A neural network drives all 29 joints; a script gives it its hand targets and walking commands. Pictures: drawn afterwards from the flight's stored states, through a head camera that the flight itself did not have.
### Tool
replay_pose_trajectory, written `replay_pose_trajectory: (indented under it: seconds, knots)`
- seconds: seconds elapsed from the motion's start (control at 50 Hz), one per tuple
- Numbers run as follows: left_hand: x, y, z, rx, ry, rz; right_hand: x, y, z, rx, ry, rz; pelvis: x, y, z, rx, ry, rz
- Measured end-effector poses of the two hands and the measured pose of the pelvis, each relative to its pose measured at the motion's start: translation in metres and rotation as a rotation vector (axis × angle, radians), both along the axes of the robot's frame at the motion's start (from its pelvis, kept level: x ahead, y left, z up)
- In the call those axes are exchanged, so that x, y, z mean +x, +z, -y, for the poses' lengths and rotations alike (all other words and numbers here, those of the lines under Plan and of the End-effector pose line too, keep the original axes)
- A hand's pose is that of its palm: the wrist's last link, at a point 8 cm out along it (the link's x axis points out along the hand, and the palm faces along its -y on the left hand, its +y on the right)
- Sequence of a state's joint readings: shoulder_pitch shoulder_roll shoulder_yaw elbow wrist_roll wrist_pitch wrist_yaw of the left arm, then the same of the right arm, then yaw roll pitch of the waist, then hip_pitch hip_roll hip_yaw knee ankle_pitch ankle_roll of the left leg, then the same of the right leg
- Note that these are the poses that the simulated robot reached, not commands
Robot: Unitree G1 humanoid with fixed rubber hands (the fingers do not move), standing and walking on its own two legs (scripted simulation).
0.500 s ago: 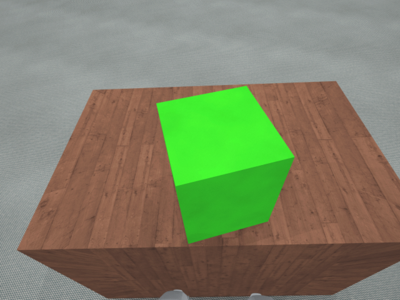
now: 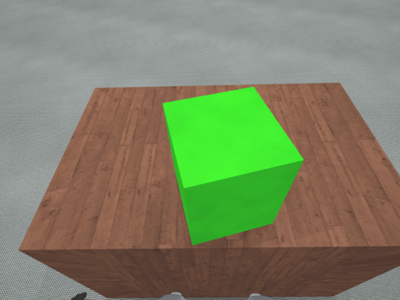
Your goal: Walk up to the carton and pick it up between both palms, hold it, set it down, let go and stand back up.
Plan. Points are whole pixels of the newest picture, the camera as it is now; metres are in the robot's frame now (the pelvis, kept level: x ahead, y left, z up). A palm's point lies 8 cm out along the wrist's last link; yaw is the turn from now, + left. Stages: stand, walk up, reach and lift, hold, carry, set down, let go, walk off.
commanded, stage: walk up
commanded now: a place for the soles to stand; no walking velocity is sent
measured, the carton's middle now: (222, 168) +0.40 -0.01 +0.03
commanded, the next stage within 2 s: reach and lift in 0.04 s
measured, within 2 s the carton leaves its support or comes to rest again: neither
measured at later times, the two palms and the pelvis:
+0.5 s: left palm (86, 291) +0.17 +0.27 -0.08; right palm out of the picture +0.13 -0.33 -0.08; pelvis +0.00 -0.02 +0.00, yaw -2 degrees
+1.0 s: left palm out of the picture +0.15 +0.23 -0.04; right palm out of the picture +0.14 -0.29 -0.04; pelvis -0.03 -0.02 +0.02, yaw -1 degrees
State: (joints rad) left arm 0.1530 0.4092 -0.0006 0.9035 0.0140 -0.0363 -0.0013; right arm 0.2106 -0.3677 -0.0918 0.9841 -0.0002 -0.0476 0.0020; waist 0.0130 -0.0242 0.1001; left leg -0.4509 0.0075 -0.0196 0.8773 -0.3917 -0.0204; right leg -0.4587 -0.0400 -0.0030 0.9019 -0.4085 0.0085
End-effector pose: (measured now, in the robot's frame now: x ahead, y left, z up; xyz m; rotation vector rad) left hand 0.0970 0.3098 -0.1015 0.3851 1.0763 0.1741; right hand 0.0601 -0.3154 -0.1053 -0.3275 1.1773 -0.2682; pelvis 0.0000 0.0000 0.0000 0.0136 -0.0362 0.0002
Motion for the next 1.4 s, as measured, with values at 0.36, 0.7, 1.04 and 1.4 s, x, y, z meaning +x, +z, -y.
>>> replay_pose_trajectory:
  seconds: [0.36,0.7,1.04,1.4]
  knots:
    - [0.094,0.023,0.027,0.031,0.0,-0.005,0.066,0.012,0.006,0.024,0.073,0.219,0.0,-0.007,0.007,-0.025,-0.032,0.012]
    - [0.03,0.035,0.067,-0.044,0.006,0.092,0.088,0.053,0.005,0.053,0.212,0.374,-0.012,0.017,0.031,0.014,-0.019,0.0]
    - [0.053,0.064,0.085,-0.119,0.064,0.34,0.079,0.072,-0.029,0.143,0.236,0.488,-0.026,0.021,0.02,0.038,-0.011,0.042]
    - [0.083,0.092,0.13,-0.145,0.089,0.516,0.103,0.089,-0.012,0.243,0.239,0.619,-0.016,0.029,0.046,0.033,-0.039,0.022]
